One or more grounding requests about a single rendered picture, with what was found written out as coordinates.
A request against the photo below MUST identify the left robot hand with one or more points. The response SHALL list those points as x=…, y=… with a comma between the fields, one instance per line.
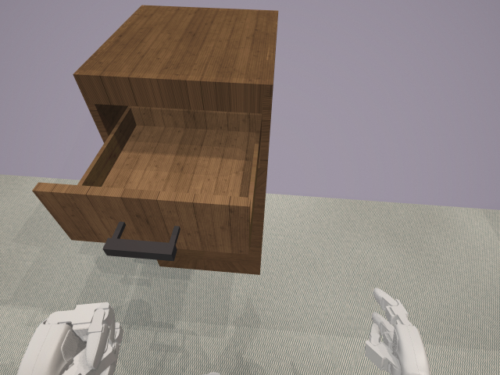
x=84, y=336

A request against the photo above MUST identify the cabinet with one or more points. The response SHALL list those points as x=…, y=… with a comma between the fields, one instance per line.
x=190, y=58

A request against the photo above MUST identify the right robot hand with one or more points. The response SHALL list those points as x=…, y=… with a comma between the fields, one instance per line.
x=402, y=351

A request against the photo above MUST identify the drawer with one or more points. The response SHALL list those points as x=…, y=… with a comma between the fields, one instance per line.
x=160, y=168

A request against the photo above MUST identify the handle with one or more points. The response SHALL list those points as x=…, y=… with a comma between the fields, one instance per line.
x=141, y=249

